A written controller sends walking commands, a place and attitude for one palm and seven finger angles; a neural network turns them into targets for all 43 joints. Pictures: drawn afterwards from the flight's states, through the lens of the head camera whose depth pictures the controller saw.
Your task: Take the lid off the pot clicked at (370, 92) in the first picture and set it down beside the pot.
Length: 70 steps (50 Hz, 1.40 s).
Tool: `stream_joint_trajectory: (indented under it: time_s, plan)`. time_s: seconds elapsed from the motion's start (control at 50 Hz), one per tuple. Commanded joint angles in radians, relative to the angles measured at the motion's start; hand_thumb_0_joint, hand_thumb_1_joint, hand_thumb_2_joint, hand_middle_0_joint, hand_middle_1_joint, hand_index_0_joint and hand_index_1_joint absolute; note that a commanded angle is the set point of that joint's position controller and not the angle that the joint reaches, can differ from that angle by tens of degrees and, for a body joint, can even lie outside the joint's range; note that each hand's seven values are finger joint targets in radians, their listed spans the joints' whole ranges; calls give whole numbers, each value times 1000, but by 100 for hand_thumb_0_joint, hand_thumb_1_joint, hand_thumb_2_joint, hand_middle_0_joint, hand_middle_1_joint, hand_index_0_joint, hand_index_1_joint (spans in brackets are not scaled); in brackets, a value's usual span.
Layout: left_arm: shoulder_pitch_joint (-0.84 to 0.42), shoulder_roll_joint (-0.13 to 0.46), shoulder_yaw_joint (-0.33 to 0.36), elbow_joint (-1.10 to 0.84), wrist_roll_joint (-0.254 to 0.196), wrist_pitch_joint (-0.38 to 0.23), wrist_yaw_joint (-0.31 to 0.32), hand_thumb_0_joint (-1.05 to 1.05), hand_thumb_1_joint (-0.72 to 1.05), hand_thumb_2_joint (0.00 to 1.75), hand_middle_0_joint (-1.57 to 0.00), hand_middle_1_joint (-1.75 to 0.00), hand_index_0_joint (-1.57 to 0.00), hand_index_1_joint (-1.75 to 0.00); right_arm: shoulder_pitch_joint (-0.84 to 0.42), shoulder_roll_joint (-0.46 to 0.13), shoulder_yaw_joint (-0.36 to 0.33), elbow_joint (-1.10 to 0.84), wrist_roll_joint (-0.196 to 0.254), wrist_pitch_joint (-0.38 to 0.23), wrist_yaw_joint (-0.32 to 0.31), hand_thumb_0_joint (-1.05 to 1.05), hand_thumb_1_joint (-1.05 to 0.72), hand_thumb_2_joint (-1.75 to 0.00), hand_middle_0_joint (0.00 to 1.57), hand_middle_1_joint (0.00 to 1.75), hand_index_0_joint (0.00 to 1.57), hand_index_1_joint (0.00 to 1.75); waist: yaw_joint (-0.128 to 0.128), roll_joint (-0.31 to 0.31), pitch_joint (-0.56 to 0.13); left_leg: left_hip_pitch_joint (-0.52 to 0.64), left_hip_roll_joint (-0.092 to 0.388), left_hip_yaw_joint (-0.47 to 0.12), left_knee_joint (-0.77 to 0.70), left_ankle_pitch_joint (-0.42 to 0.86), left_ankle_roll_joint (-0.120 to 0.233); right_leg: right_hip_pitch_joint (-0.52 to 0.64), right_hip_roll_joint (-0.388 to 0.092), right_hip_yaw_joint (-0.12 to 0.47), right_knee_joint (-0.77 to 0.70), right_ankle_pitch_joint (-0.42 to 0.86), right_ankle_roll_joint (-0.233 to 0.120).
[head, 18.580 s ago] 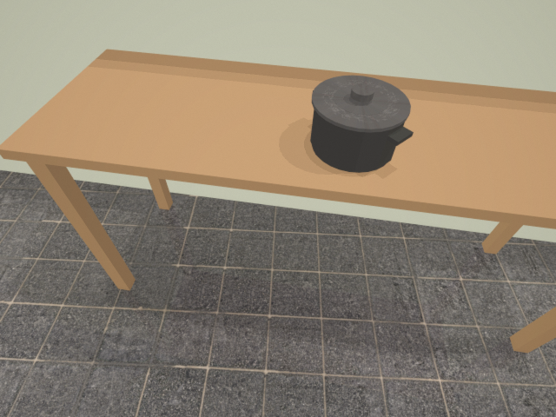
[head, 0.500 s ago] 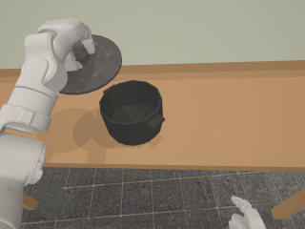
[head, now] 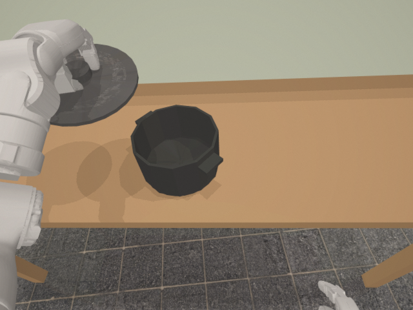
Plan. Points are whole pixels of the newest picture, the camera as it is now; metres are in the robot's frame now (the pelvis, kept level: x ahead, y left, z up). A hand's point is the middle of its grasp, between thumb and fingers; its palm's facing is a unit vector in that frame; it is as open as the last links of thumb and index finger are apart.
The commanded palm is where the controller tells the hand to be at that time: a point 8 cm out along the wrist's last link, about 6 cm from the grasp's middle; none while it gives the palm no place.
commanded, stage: move the lid sideways beside the pot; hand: left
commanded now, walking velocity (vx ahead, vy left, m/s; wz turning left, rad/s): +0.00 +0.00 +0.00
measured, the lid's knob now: (77, 72) +0.48 +0.24 +0.23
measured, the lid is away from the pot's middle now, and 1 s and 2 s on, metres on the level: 0.16 0.24 0.23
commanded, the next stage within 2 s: lower the lid onto the table in 0.72 s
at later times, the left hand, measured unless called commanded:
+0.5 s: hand (40, 73) +0.45 +0.28 +0.25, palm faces -0.17 -0.02 -0.98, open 7.8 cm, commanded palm +0.42 +0.29 +0.32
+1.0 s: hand (25, 85) +0.43 +0.31 +0.24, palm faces -0.22 -0.04 -0.98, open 7.8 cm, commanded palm +0.42 +0.30 +0.30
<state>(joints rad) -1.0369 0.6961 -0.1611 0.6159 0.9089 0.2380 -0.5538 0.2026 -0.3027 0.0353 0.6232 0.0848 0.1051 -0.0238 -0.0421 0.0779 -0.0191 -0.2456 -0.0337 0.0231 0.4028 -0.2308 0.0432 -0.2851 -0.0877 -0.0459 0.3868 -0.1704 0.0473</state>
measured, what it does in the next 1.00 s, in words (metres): stands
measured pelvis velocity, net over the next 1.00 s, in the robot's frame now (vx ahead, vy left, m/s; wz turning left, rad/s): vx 0.00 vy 0.00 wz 0.02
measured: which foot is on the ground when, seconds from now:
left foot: down 0.00-1.00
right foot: down 0.00-1.00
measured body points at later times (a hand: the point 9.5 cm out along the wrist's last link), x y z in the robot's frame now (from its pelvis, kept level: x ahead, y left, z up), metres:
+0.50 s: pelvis +0.01 +0.00 +0.00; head +0.05 -0.03 +0.45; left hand +0.45 +0.28 +0.31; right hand +0.14 -0.26 -0.12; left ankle -0.02 +0.09 -0.74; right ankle +0.01 -0.16 -0.74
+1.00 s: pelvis +0.00 +0.00 +0.00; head +0.05 -0.02 +0.45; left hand +0.44 +0.30 +0.29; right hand +0.14 -0.26 -0.12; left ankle -0.02 +0.09 -0.74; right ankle +0.01 -0.16 -0.74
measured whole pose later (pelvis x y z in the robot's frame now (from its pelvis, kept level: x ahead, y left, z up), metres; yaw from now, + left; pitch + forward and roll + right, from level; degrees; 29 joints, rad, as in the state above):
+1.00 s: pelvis +0.00 +0.00 +0.00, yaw +1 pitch +5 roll -1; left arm -1.01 0.82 -0.08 0.71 0.92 0.16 -0.57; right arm 0.19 -0.31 0.03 0.62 0.10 0.14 -0.03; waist -0.04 0.08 -0.01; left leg -0.27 -0.03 0.00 0.42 -0.24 0.04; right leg -0.28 -0.08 -0.07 0.36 -0.16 0.04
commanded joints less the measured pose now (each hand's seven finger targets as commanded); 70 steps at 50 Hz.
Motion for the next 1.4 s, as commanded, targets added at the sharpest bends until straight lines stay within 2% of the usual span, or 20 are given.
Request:
stream_joint_trajectory:
  time_s: [0.0,0.08,0.12,0.18,0.22,0.28,0.32,0.5,0.54,0.62,0.7,0.72,0.86,0.96,1.02,1.14,1.22,1.26,1.32,1.38]
  plan:
    - [-526,341,160,-174,14,-16,58,0,62,104,-85,-102,-84,-99,-62,-146,-47,-138,1,-42,-7,0,-90,-90,20,30,20,30,-1,-4,-403,162,10,-56,-11,414,21,153,67,-21,5,273,-94]
    - [-553,332,152,-163,29,-22,45,0,62,104,-85,-102,-84,-99,-65,-132,-42,-140,8,-30,-8,0,-90,-90,20,30,20,30,2,-42,-390,141,11,-53,-22,389,21,164,72,-29,3,272,-89]
    - [-574,369,172,-227,29,-34,53,0,62,104,-85,-102,-84,-99,-57,-134,-44,-146,3,-31,-5,0,-90,-90,20,30,20,30,6,-1,-456,169,10,-53,-20,429,22,192,74,-20,6,283,-87]
    - [-563,327,140,-168,31,-31,44,0,62,104,-85,-102,-84,-99,-61,-131,-43,-137,8,-25,-10,0,-90,-90,20,30,20,30,-8,-5,-400,167,10,-56,-11,422,22,149,75,-31,0,272,-89]
    - [-573,407,199,-216,31,-44,51,0,62,104,-85,-102,-84,-99,-44,-139,-46,-141,5,-25,-8,0,-90,-90,20,30,20,30,4,-10,-458,174,11,-58,-18,437,23,188,77,-22,1,280,-87]
    - [-550,373,169,-121,33,-42,42,0,62,104,-85,-102,-84,-99,-48,-138,-43,-129,9,-16,-13,0,-90,-90,20,30,20,30,-9,-39,-389,144,10,-51,-12,401,23,161,75,-33,-3,282,-88]
    - [-572,429,209,-223,33,-59,48,0,62,104,-85,-102,-84,-99,-47,-139,-45,-143,5,-17,-9,0,-90,-90,20,30,20,30,5,0,-473,179,10,-57,-10,466,25,198,76,-21,5,305,-87]
    - [-462,434,202,-124,16,-77,40,0,62,104,-85,-102,-84,-99,-44,-159,-51,-135,13,4,-7,0,-90,-90,20,30,20,30,-8,-6,-380,147,15,-52,5,434,24,144,71,-33,-8,281,-90]
    - [-515,501,258,-162,39,-87,42,0,62,104,-85,-102,-84,-99,-48,-150,-46,-140,9,7,-10,0,-90,-90,20,30,20,30,4,-8,-421,141,9,-54,3,447,28,189,76,-33,-1,311,-89]
    - [-523,507,262,-244,31,-102,45,0,62,104,-85,-102,-84,-99,-35,-142,-48,-143,4,2,-7,0,-90,-90,20,30,20,30,5,55,-493,207,11,-68,11,559,28,197,82,-28,-1,325,-85]
    - [-431,433,204,-139,2,-100,30,0,62,104,-85,-102,-84,-99,-43,-160,-53,-133,15,15,-6,0,-90,-90,20,30,20,30,-12,0,-368,154,18,-57,9,457,26,133,74,-39,-17,280,-88]
    - [-489,444,211,-208,15,-105,31,0,62,104,-85,-102,-84,-99,-44,-144,-49,-139,10,14,-5,0,-90,-90,20,30,20,30,-3,16,-426,171,13,-56,-6,455,26,169,82,-35,-15,274,-83]
    - [-492,481,233,-104,28,-82,34,0,62,104,-85,-102,-84,-99,-37,-149,-45,-125,15,10,-14,0,-90,-90,20,30,20,30,-3,-11,-386,123,5,-53,-10,393,27,178,81,-40,-12,278,-88]
    - [-504,400,165,-105,30,-77,37,0,62,104,-85,-102,-84,-99,-35,-141,-47,-123,15,0,-17,0,-90,-90,20,30,20,30,-21,7,-375,149,7,-55,-8,378,28,143,86,-42,-20,245,-88]
    - [-530,486,230,-174,37,-96,55,0,62,104,-85,-102,-84,-99,-21,-145,-49,-129,6,-8,-17,0,-90,-90,20,30,20,30,-8,47,-461,169,3,-60,-8,420,30,191,87,-29,-10,268,-89]
    - [-434,470,239,-61,35,-107,51,0,62,104,-85,-102,-84,-99,-20,-151,-50,-123,7,-8,-16,0,-90,-90,20,30,20,30,-8,1,-367,122,8,-57,-3,392,28,168,83,-40,-14,269,-89]
    - [-455,481,239,-145,23,-126,58,0,62,104,-85,-102,-84,-99,-14,-150,-53,-133,7,-5,-13,0,-90,-90,20,30,20,30,-9,33,-425,148,9,-61,-10,420,29,189,86,-33,-10,269,-87]
    - [-439,435,212,-110,19,-119,54,0,62,104,-85,-102,-84,-99,-14,-146,-55,-129,9,-7,-16,0,-90,-90,20,30,20,30,-18,30,-377,152,10,-65,-5,413,31,157,87,-39,-19,254,-88]
    - [-437,497,255,-106,22,-133,64,0,62,104,-85,-102,-84,-99,8,-157,-55,-119,5,-5,-15,0,-90,-90,20,30,20,30,-15,20,-407,140,7,-62,-12,392,29,182,90,-37,-17,256,-86]
    - [-442,438,221,-130,13,-133,64,0,62,104,-85,-102,-84,-99,1,-148,-62,-118,3,-13,-18,0,-90,-90,20,30,20,30,-22,51,-402,176,6,-71,3,429,32,158,90,-39,-19,265,-90]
